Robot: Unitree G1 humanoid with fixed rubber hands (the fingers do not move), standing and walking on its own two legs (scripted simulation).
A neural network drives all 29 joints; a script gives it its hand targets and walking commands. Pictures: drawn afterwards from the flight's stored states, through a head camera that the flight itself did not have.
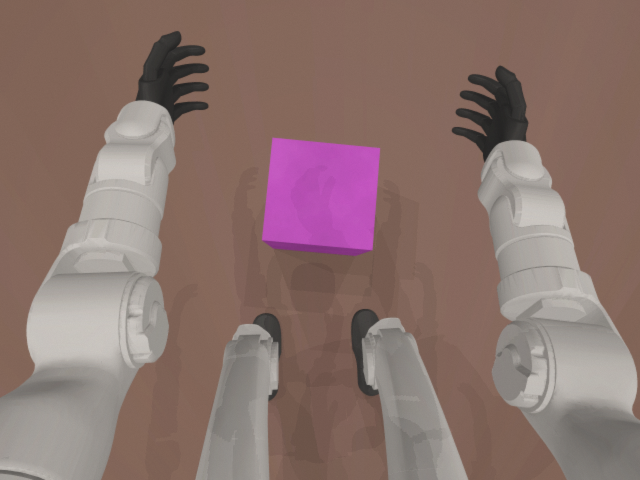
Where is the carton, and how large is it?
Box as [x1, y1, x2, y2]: [262, 138, 379, 255]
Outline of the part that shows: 272,138 262,240 273,248 356,255 371,250 379,148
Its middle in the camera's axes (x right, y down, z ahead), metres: +0.00 -0.07 +0.86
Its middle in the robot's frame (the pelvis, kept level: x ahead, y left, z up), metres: +0.49 -0.02 -0.51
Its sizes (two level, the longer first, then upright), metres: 0.210 0.200 0.250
